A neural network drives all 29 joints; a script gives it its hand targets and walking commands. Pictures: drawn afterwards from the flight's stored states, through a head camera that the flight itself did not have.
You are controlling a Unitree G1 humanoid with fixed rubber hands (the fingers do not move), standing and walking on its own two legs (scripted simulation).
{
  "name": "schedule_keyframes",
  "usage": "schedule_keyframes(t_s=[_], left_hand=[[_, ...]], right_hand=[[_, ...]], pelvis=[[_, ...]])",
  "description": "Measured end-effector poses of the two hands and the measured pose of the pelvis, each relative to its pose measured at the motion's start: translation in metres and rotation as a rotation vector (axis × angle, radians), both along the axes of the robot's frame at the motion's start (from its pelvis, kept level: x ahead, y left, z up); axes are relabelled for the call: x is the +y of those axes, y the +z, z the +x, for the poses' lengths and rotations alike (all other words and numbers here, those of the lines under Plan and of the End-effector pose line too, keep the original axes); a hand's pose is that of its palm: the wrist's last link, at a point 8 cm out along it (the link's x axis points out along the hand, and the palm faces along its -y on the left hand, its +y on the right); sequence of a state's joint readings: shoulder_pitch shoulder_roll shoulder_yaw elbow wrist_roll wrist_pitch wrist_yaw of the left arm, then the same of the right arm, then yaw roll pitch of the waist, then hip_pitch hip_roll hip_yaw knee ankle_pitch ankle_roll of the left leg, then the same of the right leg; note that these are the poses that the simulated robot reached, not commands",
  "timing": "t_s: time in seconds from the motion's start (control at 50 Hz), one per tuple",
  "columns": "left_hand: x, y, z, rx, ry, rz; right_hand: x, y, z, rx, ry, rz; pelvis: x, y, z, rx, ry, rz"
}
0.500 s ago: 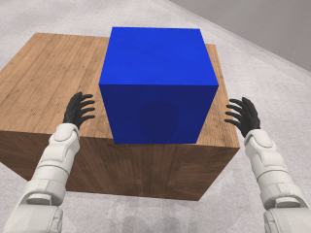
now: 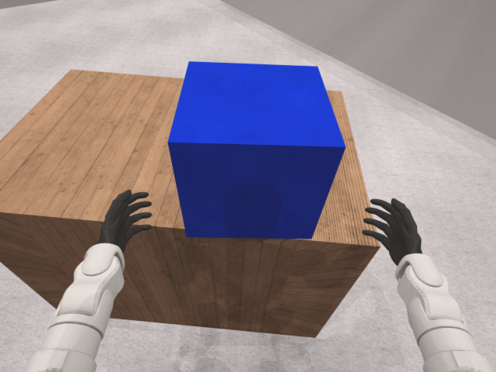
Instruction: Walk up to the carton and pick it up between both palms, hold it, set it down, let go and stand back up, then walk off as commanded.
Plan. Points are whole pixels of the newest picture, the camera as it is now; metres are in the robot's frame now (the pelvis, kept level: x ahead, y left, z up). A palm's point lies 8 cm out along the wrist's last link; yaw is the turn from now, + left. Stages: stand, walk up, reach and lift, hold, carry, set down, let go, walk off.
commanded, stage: set down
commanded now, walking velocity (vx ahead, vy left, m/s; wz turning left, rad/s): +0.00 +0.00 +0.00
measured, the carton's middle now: (251, 152) +0.53 +0.00 +0.04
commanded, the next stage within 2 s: none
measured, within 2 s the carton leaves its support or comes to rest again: neither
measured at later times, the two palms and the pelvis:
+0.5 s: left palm (105, 272) +0.25 +0.22 +0.04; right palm (404, 287) +0.24 -0.24 +0.03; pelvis +0.01 +0.01 +0.00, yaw -2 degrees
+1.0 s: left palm (98, 302) +0.22 +0.23 +0.01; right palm (397, 322) +0.20 -0.23 +0.00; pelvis +0.03 +0.01 +0.00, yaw -3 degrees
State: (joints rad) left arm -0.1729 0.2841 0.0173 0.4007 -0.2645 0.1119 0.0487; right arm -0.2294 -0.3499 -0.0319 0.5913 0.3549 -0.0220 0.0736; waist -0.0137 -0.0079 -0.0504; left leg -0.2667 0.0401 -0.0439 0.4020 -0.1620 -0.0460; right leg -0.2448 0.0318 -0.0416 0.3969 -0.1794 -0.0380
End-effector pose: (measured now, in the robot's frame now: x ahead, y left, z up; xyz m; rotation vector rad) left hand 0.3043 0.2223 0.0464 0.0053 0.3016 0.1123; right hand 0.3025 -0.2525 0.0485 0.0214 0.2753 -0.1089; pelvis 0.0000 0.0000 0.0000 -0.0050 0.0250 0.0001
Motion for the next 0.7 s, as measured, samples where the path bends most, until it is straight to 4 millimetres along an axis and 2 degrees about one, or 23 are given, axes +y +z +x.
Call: schedule_keyframes(t_s=[0.16,0.28,0.62,0.7], left_hand=[[0.0,-0.003,-0.023,0.01,0.003,-0.002],[0.001,-0.003,-0.033,0.008,0.017,-0.013],[0.006,-0.013,-0.061,0.05,0.026,0.043],[0.004,-0.014,-0.071,0.052,0.022,0.039]], right_hand=[[-0.007,-0.004,-0.03,0.001,-0.023,-0.002],[0.003,-0.002,-0.041,-0.013,-0.005,0.008],[0.015,-0.021,-0.074,0.046,-0.004,0.007],[0.017,-0.025,-0.087,0.059,-0.004,0.006]], pelvis=[[0.0,0.0,0.001,-0.029,-0.008,0.005],[0.0,0.001,0.002,-0.046,-0.021,0.01],[0.008,0.002,0.012,-0.072,-0.046,0.011],[0.009,0.003,0.018,-0.073,-0.047,0.008]])
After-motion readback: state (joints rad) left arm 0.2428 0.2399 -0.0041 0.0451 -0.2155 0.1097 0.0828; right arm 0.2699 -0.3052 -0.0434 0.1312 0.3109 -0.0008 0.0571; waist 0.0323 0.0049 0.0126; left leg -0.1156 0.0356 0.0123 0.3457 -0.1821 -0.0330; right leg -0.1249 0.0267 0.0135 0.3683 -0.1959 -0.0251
